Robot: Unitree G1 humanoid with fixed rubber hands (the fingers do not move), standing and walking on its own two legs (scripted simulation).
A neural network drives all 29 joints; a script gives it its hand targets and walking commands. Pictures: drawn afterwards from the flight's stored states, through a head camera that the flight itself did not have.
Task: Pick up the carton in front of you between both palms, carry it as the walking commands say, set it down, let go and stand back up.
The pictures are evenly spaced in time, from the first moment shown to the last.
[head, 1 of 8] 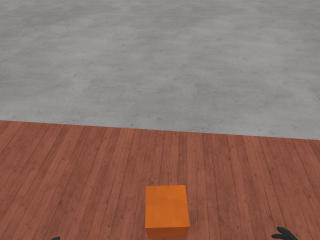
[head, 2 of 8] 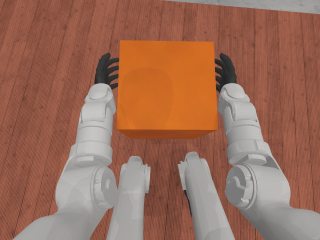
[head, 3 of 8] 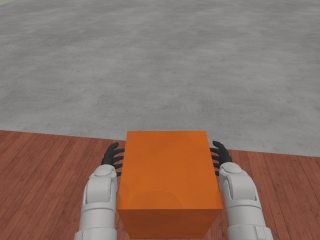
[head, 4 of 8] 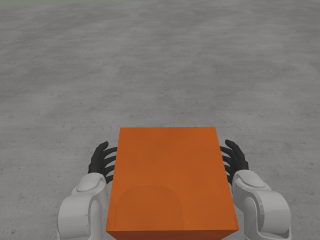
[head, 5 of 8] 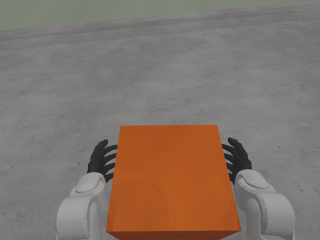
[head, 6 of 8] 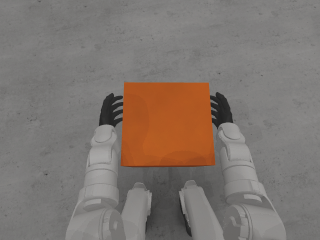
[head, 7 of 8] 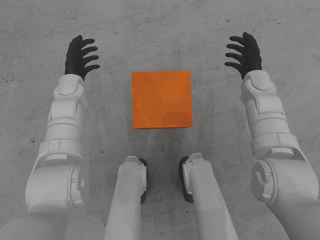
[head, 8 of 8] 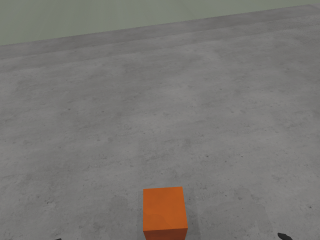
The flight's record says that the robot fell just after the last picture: no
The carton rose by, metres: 0.68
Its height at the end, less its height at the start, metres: -0.08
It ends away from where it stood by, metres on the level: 4.41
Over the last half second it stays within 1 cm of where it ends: yes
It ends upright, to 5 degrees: yes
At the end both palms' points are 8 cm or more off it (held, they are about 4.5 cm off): yes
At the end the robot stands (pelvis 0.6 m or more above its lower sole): yes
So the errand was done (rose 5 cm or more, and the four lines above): yes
